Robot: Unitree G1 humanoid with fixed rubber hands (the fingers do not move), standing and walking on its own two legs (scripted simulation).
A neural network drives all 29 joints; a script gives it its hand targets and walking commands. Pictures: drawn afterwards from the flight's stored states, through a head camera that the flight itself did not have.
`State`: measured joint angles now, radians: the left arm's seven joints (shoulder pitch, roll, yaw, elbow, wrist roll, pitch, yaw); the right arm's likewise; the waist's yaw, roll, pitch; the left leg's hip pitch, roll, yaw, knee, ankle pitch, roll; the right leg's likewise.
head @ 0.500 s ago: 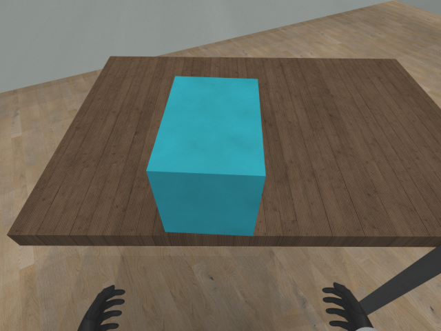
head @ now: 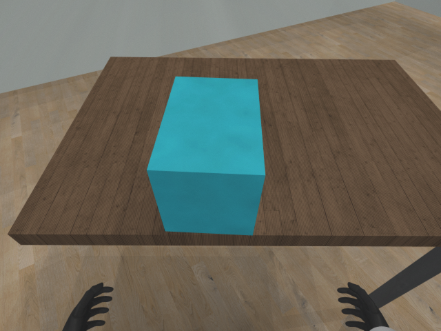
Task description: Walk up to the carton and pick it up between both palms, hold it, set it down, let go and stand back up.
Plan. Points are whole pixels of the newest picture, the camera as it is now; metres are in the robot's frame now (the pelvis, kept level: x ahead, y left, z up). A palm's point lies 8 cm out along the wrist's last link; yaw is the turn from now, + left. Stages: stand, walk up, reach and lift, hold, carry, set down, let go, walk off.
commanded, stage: stand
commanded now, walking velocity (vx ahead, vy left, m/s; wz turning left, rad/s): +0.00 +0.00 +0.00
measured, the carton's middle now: (212, 153) +0.42 +0.02 +0.10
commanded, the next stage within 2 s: walk up in 1.22 s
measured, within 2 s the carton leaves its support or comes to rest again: neither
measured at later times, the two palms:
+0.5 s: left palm out of the picture +0.15 +0.27 -0.06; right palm out of the picture +0.13 -0.27 -0.08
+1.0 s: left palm out of the picture +0.13 +0.27 -0.06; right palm out of the picture +0.11 -0.28 -0.08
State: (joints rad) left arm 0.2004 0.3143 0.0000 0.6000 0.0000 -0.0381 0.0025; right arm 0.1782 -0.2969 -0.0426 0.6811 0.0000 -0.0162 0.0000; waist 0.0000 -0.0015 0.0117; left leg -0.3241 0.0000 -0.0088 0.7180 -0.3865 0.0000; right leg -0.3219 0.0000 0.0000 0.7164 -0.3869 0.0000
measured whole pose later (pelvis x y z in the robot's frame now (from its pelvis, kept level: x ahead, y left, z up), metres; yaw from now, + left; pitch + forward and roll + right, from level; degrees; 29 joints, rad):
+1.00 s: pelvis -0.02 +0.00 +0.00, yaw +0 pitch -2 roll +0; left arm 0.20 0.33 0.00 0.60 0.00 -0.04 0.00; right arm 0.16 -0.31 -0.04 0.78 0.00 -0.02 0.00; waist 0.00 0.00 0.01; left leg -0.32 0.00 -0.01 0.72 -0.35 0.00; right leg -0.32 0.00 0.00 0.72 -0.35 0.00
